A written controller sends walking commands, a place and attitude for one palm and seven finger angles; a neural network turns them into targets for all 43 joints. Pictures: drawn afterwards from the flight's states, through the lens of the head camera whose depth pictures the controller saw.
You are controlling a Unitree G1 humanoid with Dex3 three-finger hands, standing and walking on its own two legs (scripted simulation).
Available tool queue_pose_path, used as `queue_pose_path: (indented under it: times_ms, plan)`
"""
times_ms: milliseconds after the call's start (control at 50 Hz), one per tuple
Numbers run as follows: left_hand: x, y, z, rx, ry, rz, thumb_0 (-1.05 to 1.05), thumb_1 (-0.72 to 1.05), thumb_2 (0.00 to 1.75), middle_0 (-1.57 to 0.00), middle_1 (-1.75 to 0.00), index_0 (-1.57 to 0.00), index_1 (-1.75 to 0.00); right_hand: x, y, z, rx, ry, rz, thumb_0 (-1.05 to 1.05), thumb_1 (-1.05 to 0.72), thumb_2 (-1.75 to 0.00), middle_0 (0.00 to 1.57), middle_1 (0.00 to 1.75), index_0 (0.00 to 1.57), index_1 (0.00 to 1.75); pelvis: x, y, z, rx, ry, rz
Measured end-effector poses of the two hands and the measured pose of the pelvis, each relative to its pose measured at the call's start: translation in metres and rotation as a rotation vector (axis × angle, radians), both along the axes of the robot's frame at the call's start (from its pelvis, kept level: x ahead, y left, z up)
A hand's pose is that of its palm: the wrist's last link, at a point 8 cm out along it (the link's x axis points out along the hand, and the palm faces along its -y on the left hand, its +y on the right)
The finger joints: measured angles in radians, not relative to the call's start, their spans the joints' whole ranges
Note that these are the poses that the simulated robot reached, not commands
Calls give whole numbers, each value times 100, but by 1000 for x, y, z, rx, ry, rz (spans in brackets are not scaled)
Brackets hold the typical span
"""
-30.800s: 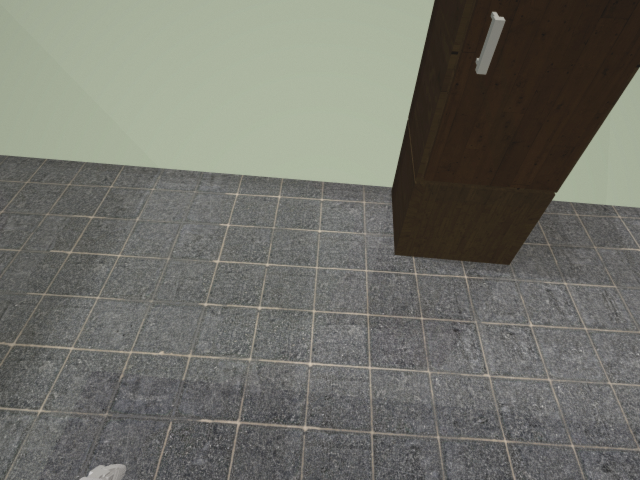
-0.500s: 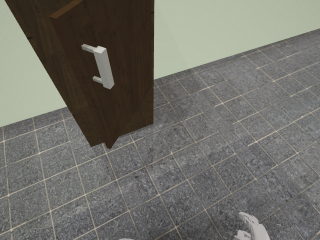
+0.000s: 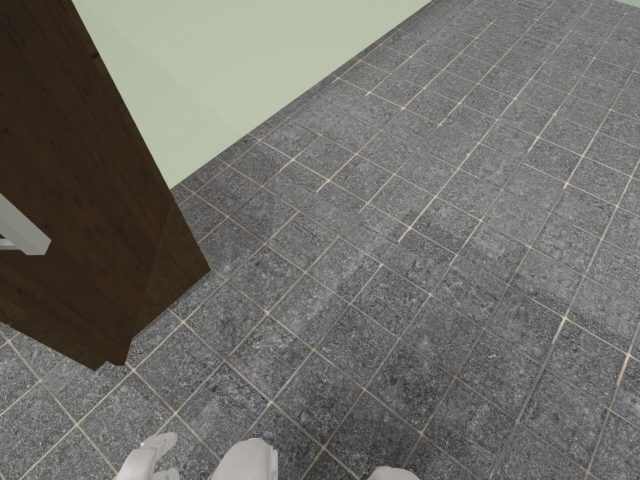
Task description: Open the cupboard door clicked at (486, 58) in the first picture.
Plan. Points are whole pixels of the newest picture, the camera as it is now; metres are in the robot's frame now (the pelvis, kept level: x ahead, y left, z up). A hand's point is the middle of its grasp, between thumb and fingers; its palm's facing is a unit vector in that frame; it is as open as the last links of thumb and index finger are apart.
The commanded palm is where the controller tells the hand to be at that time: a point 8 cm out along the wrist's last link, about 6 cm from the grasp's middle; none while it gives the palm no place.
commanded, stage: walk to a spot facing it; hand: left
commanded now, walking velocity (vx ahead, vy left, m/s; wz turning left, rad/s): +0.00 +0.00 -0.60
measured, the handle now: out of the picture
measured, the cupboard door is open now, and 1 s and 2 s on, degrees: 40 40 40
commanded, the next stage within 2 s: turn to face it in 1.88 s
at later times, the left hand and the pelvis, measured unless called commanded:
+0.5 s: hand (224, 429) +0.19 +0.16 -0.16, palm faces -0.31 -0.92 -0.24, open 7.4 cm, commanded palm none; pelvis +0.04 -0.01 -0.01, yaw -19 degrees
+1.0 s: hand (279, 330) +0.35 +0.09 -0.18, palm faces -0.51 -0.84 -0.17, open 7.4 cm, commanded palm none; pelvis +0.22 -0.06 +0.00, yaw -35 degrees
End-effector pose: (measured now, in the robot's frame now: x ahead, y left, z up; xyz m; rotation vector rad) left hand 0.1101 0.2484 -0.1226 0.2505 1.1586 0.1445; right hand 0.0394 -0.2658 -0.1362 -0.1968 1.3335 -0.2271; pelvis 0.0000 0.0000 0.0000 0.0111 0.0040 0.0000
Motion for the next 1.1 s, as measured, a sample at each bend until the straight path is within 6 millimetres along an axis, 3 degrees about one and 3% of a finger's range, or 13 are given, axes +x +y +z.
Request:
queue_pose_path:
  times_ms: [160,220,320,420,540,640,720,800,860,920,1000,1100]
  plan:
    - [22,1,-19,-74,22,-67,1,90,90,-20,-30,-21,-30,16,26,9,-20,-130,-53,0,-91,-90,20,29,19,30,13,22,-6,-28,20,-91]
    - [33,5,-23,-82,31,-94,1,90,90,-20,-30,-21,-30,7,38,12,-22,-123,-67,0,-91,-89,20,29,20,30,15,25,-6,-24,18,-136]
    - [49,1,-12,-80,44,-139,1,91,90,-20,-30,-20,-30,-13,48,17,5,-80,-121,0,-90,-89,20,30,20,30,22,22,5,-28,22,-202]
    - [69,-20,-4,-57,63,-227,1,91,90,-19,-30,-20,-30,-36,41,8,39,-56,-218,0,-90,-89,20,30,20,30,30,10,5,-25,30,-279]
    - [95,-54,-6,-22,24,-298,1,91,90,-20,-30,-20,-30,-61,12,-15,70,20,-323,0,-90,-89,20,30,20,30,46,-15,-8,-13,20,-340]
    - [89,-65,0,-14,99,-297,1,91,90,-20,-30,-20,-30,-28,-16,2,43,-21,-350,1,-91,-89,20,29,19,30,70,-29,5,-2,17,-385]
    - [90,-69,-4,-25,196,-312,1,91,90,-20,-30,-21,-30,20,-34,15,9,-115,-362,1,-91,-90,20,29,19,30,97,-36,9,2,25,-427]
    - [106,-69,-14,-38,272,-313,1,90,90,-20,-30,-21,-30,75,-45,22,-23,-191,-355,1,-91,-90,20,29,19,30,133,-41,5,-6,26,-464]
    - [133,-68,-30,-41,308,-324,1,90,90,-20,-30,-21,-30,112,-50,19,-65,-253,-350,0,-91,-90,20,29,19,30,166,-42,-7,-22,29,-505]
    - [179,-77,-36,-34,305,-387,1,91,90,-20,-30,-20,-30,125,-47,20,-82,-272,-387,0,-91,-89,20,29,20,30,190,-47,-9,-15,15,-561]
    - [261,-115,-24,-45,204,-481,1,91,90,-20,-30,-20,-30,112,-31,20,-40,-196,-480,0,-91,-89,20,29,20,30,218,-61,2,-6,13,-609]
    - [359,-189,-3,-72,53,-609,1,91,90,-19,-30,-20,-30,77,-8,15,38,-29,-624,0,-92,-89,20,29,20,30,253,-86,10,-1,25,-667]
